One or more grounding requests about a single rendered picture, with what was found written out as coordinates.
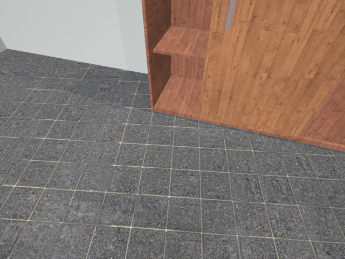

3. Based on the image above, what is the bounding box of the handle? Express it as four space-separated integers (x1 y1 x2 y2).
225 0 236 30

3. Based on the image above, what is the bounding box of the wardrobe door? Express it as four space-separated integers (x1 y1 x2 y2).
197 0 345 139
301 75 345 145

